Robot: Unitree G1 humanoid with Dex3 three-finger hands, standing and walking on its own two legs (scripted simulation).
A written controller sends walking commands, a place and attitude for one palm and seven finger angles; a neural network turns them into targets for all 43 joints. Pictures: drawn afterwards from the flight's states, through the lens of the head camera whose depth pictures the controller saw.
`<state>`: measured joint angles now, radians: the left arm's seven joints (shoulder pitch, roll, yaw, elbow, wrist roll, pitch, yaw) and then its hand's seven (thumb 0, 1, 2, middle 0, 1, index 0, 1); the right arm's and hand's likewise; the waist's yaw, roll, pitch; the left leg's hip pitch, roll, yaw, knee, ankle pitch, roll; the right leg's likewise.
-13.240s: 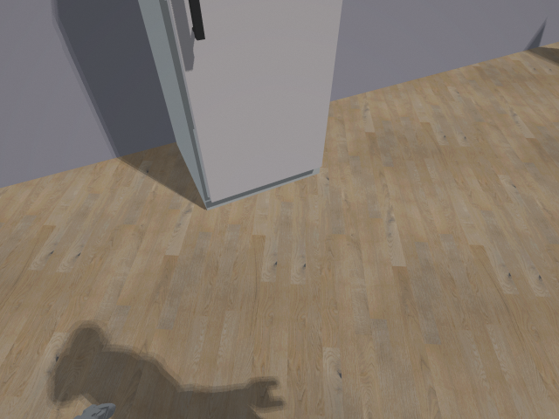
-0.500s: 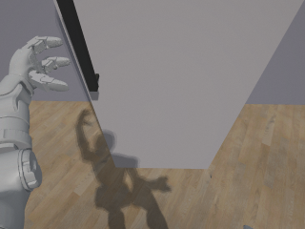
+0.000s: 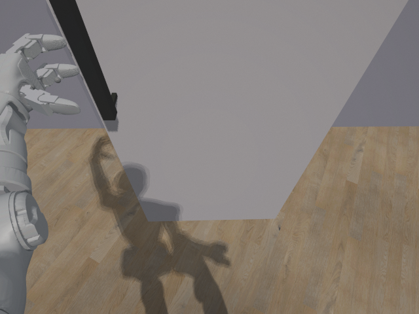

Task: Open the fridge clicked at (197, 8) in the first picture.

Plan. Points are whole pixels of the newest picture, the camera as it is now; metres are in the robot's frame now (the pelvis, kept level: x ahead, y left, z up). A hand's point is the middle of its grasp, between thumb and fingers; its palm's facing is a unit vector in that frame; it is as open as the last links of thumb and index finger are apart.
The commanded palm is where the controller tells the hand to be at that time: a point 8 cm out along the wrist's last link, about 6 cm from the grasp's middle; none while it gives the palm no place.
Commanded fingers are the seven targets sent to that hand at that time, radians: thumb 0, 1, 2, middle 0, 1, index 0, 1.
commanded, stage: move the hooked fingers beside the handle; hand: left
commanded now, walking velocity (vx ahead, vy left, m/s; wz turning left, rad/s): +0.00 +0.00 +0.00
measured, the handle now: (87, 42) +0.53 +0.19 +0.23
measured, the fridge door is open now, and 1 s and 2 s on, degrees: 0 0 0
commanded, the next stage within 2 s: feel for the door with the fingertips in 0.42 s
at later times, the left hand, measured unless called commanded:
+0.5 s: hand (55, 83) +0.46 +0.24 +0.19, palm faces +0.01 -1.00 +0.00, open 14.0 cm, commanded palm +0.44 +0.29 +0.20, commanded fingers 0.00 -0.50 0.30 -0.30 -1.20 -0.30 -1.20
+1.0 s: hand (78, 79) +0.47 +0.20 +0.20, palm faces -0.01 -1.00 +0.02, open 14.0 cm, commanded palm +0.45 +0.26 +0.20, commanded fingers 0.00 -0.50 0.30 -0.30 -1.20 -0.30 -1.20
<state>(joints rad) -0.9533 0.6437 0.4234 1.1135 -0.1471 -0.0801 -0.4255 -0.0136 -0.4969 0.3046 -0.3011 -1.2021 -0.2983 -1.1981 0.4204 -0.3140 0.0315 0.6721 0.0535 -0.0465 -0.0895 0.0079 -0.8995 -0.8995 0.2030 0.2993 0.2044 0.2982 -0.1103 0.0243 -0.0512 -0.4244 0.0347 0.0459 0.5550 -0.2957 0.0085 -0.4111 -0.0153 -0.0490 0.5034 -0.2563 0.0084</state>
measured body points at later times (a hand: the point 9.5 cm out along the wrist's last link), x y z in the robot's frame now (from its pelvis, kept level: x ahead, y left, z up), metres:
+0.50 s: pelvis +0.00 +0.00 +0.00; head +0.05 +0.00 +0.45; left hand +0.46 +0.29 +0.20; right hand +0.08 -0.27 -0.11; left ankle -0.02 +0.11 -0.73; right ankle -0.01 -0.13 -0.73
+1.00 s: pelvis -0.01 +0.00 +0.00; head +0.03 +0.00 +0.45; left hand +0.46 +0.26 +0.20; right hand +0.03 -0.27 -0.11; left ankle -0.02 +0.11 -0.73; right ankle -0.01 -0.13 -0.73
